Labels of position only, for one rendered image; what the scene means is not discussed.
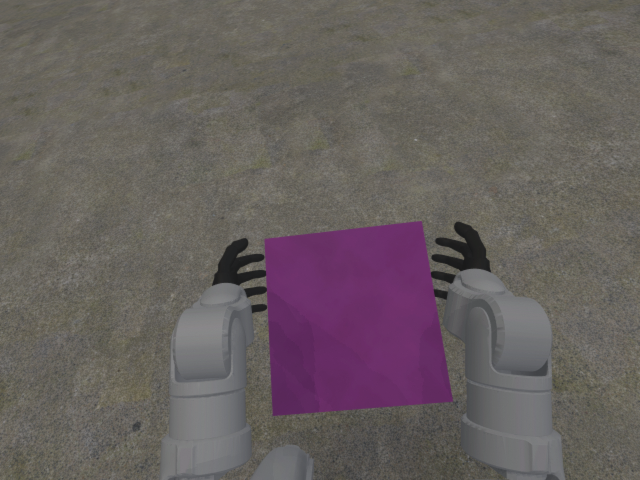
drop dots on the robot right hand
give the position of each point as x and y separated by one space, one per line
473 251

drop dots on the robot right forearm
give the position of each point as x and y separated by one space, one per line
508 366

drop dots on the carton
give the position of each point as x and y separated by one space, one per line
353 321

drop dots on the robot left forearm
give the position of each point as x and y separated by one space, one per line
208 434

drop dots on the robot left hand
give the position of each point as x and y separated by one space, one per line
229 265

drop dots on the left robot thigh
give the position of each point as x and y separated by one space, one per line
285 463

